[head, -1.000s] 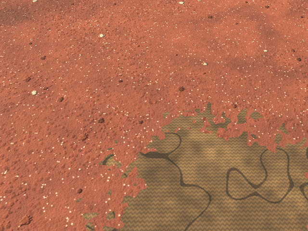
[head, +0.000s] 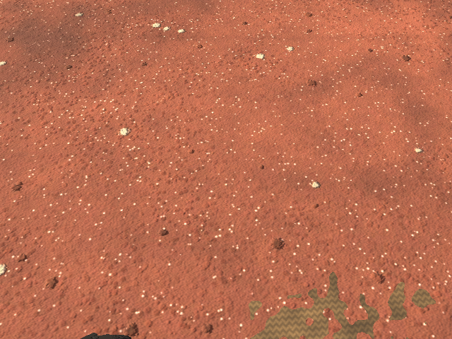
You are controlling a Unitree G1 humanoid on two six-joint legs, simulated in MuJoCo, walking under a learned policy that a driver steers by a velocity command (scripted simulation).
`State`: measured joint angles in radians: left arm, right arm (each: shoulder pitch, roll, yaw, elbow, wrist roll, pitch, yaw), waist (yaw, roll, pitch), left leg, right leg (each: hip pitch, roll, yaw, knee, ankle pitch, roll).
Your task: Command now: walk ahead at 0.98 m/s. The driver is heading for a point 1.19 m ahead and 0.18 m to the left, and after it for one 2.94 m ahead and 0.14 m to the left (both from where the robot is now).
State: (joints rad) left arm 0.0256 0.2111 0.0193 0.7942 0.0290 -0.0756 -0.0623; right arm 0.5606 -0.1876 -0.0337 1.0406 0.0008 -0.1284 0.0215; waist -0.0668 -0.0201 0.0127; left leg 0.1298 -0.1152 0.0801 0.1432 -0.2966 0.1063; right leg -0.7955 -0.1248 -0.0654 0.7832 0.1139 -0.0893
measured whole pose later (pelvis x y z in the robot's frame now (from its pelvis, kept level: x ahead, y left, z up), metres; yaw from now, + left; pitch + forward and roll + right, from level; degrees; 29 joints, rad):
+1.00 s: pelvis +0.98 +0.02 -0.01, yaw +5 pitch +2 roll +0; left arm -0.09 0.22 -0.03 0.71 0.03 -0.09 -0.05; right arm 0.57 -0.21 -0.03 1.02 0.01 -0.12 0.02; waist -0.13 -0.01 0.04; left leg 0.23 -0.08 -0.04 0.10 -0.35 0.09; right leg -0.68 -0.07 -0.04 0.55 0.10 -0.06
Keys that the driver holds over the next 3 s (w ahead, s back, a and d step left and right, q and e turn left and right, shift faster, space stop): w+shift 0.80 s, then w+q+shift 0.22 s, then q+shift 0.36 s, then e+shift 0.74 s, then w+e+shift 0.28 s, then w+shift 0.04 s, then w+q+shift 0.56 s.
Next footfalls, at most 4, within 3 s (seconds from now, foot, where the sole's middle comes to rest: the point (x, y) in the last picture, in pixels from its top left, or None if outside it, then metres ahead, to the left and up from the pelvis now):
0.14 right None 0.36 -0.08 -0.77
0.60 left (194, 243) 0.81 0.09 -0.77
1.06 right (232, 143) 1.26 -0.08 -0.77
1.46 left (163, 117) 1.44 0.20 -0.77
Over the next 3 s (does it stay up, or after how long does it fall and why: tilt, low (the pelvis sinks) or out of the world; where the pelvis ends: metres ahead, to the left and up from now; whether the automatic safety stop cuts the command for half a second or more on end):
stays up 1.83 -0.06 0.00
